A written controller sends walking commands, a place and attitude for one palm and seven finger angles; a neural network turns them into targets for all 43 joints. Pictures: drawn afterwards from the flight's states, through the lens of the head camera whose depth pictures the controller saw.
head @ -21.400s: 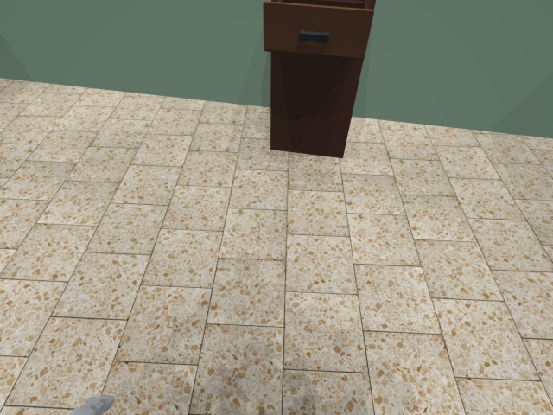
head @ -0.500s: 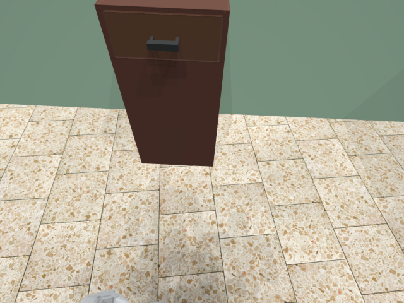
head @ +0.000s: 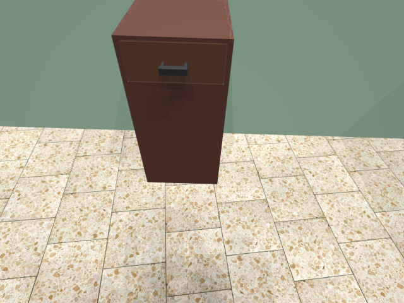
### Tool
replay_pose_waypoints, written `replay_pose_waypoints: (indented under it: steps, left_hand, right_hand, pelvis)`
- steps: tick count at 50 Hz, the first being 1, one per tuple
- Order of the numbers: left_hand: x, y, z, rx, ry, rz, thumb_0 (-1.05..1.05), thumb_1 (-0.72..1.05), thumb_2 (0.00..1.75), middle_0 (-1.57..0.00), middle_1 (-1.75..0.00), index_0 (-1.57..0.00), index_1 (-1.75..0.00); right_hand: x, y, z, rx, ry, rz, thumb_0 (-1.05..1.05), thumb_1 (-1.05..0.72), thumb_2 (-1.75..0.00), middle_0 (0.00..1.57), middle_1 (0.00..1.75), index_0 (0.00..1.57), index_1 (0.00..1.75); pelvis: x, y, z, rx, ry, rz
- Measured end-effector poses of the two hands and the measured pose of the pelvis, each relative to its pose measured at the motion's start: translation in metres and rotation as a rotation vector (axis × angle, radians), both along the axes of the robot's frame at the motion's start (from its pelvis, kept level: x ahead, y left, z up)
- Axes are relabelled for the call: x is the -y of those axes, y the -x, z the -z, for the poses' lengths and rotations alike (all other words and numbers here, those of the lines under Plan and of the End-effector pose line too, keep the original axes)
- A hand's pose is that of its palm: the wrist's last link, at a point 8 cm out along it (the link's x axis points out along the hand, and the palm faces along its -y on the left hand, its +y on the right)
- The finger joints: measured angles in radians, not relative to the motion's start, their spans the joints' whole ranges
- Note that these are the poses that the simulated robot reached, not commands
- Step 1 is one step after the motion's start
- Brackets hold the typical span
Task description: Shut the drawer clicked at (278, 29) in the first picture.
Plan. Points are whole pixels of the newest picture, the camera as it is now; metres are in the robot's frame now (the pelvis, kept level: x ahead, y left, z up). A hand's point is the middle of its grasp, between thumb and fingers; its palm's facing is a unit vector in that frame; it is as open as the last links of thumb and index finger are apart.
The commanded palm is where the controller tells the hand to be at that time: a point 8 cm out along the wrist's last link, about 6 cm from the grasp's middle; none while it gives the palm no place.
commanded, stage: let the arm hang, fingers relaxed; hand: left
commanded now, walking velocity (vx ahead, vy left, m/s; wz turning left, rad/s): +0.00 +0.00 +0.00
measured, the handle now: (173, 67) +0.89 +0.16 +0.01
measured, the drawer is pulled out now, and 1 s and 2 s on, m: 0.00 0.00 0.00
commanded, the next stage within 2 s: look to check the result in 0.28 s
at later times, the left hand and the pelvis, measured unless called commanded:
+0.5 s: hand out of the picture -0.02 +0.15 -0.18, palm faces +0.03 -0.99 -0.16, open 7.4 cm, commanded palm none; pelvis +0.00 +0.00 +0.00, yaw +0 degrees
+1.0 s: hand out of the picture -0.01 +0.14 -0.18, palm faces +0.03 -0.99 -0.17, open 7.4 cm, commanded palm none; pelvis +0.01 -0.02 +0.00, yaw +0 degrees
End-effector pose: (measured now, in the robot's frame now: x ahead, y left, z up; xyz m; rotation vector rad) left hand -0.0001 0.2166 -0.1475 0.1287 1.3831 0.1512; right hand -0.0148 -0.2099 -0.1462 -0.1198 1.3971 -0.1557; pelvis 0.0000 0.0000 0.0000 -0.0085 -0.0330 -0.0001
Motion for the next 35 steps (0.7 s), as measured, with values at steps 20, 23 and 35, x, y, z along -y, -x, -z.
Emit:
replay_pose_waypoints:
  steps: [20,23,35]
  left_hand:
    - [0.011,0.029,-0.001,-0.098,0.010,-0.016,0.00,0.91,0.90,-0.19,-0.30,-0.20,-0.30]
    - [0.016,0.028,0.000,-0.098,0.017,-0.016,0.00,0.91,0.90,-0.19,-0.30,-0.20,-0.30]
    - [0.029,0.020,0.002,-0.081,0.030,-0.012,0.00,0.91,0.90,-0.19,-0.30,-0.20,-0.30]
  right_hand:
    - [-0.020,0.046,0.004,-0.123,-0.045,0.053,0.00,-0.91,-0.90,0.20,0.29,0.20,0.30]
    - [-0.018,0.043,0.004,-0.118,-0.043,0.054,0.00,-0.91,-0.90,0.20,0.29,0.20,0.30]
    - [-0.009,0.022,0.005,-0.073,-0.039,0.051,0.00,-0.91,-0.90,0.19,0.29,0.20,0.30]
  pelvis:
    - [-0.002,0.000,0.000,-0.012,-0.011,0.008]
    - [0.000,-0.001,0.000,-0.012,-0.010,0.008]
    - [0.008,-0.005,0.000,-0.011,-0.008,0.010]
